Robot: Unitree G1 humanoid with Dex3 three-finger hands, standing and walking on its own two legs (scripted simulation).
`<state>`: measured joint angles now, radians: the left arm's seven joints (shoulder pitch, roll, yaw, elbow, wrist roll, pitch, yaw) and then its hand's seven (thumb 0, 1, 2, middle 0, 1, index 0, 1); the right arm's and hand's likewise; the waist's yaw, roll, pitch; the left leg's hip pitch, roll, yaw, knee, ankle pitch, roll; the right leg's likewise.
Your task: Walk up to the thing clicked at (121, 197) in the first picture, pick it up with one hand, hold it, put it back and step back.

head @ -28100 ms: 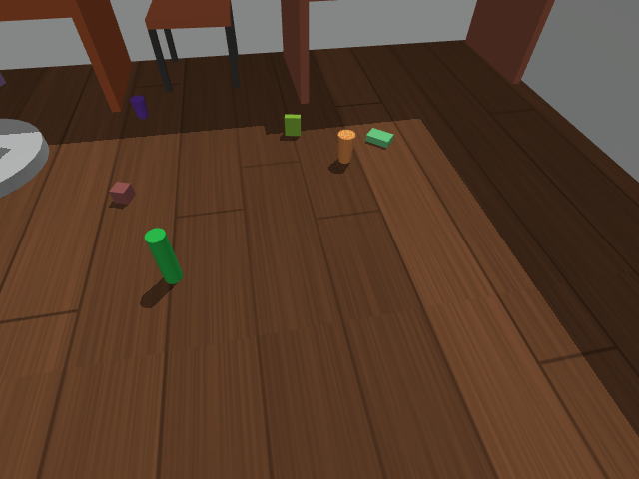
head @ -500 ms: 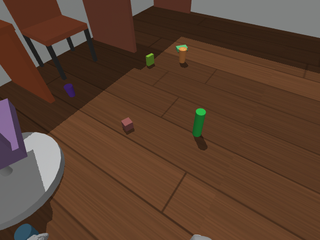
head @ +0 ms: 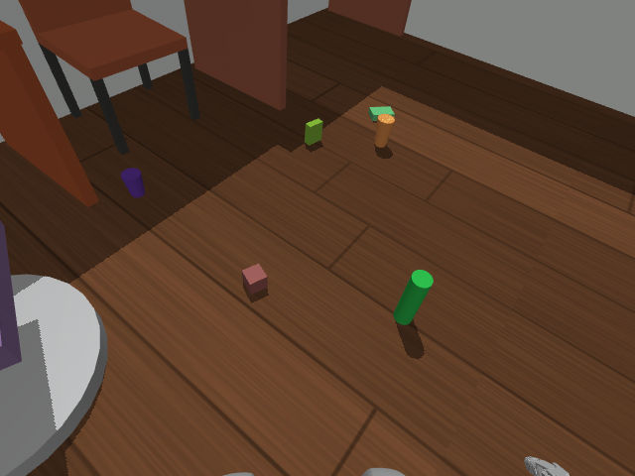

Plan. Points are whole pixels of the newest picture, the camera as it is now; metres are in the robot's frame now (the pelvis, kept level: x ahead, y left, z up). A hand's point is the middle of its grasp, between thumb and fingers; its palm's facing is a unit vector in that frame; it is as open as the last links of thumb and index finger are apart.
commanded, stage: walk up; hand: left
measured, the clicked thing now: (254, 278) +0.85 +0.20 -0.73
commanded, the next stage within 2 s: none
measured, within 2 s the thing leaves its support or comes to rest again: neither
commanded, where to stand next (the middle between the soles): +0.45 -0.01 m, yaw -1 degrees
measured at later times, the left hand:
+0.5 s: hand (169, 359) +0.29 +0.23 -0.11, palm faces -0.05 -0.92 -0.40, open 7.3 cm
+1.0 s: hand (156, 303) +0.40 +0.29 -0.15, palm faces -0.09 -0.94 -0.33, open 7.3 cm
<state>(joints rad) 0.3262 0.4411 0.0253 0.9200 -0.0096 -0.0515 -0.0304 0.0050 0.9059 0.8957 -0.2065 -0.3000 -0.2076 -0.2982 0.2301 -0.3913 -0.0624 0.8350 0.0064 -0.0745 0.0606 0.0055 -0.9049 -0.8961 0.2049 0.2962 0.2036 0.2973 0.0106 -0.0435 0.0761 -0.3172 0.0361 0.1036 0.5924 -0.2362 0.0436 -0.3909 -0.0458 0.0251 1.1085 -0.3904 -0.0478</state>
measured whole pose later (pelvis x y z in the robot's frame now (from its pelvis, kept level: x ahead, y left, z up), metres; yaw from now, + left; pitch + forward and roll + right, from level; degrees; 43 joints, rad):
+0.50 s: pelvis +0.18 -0.03 +0.00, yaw -1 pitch -3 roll +0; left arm 0.22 0.37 0.03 0.84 0.00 -0.08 -0.04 0.00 0.90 0.90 -0.21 -0.30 -0.21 -0.30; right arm 0.34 -0.43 -0.04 0.88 0.00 -0.02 0.05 0.01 -0.91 -0.90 0.20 0.30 0.20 0.30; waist -0.01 0.07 0.09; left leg -0.40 0.05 0.00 1.04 -0.38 0.04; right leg -0.30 -0.02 -0.08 0.53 -0.18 -0.05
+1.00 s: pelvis +0.34 +0.02 +0.01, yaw -1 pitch -2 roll +0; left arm 0.29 0.44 0.04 0.91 0.00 -0.03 -0.05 0.00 0.91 0.90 -0.21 -0.30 -0.21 -0.30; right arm 0.34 -0.39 -0.04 0.85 -0.01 -0.08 0.03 0.01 -0.90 -0.90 0.21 0.30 0.21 0.30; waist -0.02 -0.06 0.08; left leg -0.22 0.04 0.10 0.52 -0.26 0.03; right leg -0.49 -0.07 0.01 0.92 -0.33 -0.02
